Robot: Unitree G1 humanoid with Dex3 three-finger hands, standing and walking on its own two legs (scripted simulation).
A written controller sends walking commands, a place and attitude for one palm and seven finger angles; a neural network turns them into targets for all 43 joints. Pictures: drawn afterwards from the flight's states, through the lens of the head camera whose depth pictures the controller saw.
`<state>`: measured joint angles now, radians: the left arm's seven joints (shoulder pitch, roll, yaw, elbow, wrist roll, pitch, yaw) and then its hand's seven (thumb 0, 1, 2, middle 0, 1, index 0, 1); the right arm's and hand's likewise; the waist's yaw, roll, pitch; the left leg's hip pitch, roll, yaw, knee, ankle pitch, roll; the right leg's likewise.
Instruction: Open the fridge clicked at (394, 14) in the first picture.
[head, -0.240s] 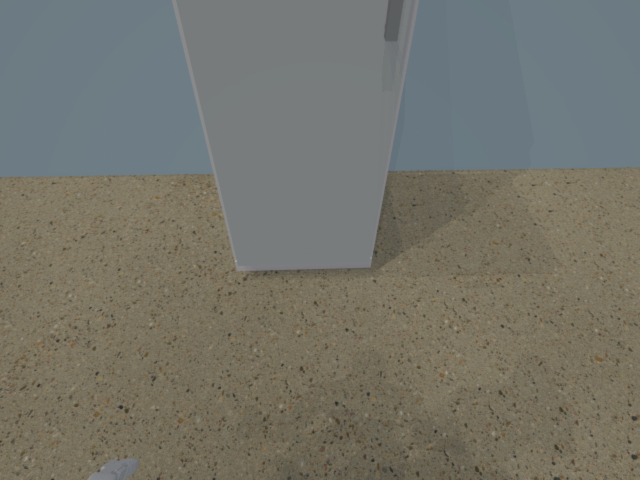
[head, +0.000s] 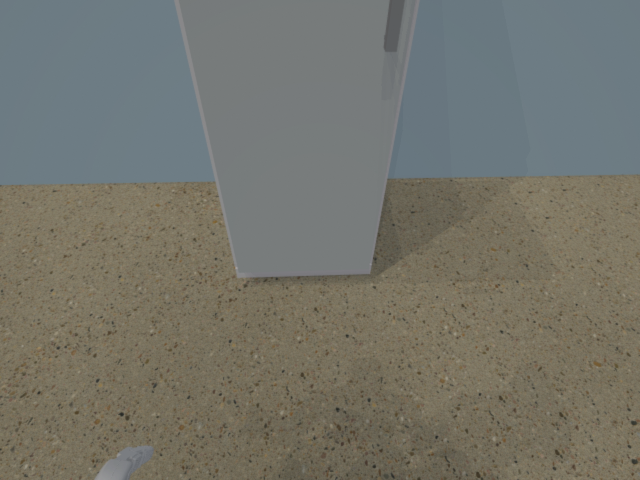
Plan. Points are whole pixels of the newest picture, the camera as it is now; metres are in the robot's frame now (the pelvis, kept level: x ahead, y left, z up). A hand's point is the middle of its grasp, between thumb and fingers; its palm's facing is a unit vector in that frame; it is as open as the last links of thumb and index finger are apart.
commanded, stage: stand and wait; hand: right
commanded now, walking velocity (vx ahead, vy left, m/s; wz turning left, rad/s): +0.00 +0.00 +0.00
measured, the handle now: out of the picture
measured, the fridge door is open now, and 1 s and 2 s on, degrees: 0 0 0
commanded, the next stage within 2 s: look at it before walking up in 0.64 s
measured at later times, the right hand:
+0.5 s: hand out of the picture +0.06 -0.23 -0.15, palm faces -0.03 +0.94 -0.35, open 7.4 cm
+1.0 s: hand out of the picture +0.06 -0.23 -0.15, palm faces -0.03 +0.94 -0.33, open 7.4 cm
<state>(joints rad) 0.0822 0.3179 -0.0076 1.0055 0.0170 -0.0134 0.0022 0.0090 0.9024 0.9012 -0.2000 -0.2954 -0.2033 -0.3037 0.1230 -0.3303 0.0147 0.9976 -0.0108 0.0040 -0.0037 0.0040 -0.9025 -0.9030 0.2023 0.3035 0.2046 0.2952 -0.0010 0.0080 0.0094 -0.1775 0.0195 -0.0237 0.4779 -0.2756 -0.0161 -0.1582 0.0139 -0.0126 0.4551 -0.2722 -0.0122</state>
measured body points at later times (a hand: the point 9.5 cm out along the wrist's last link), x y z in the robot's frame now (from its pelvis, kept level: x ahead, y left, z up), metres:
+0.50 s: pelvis -0.01 +0.02 +0.00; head -0.01 +0.02 +0.45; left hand +0.05 +0.31 -0.13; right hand +0.06 -0.28 -0.12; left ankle -0.01 +0.13 -0.74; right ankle -0.02 -0.11 -0.74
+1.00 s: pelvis -0.02 +0.02 +0.01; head -0.01 +0.02 +0.46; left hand +0.06 +0.31 -0.13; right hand +0.07 -0.28 -0.13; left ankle -0.01 +0.13 -0.74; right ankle -0.02 -0.11 -0.74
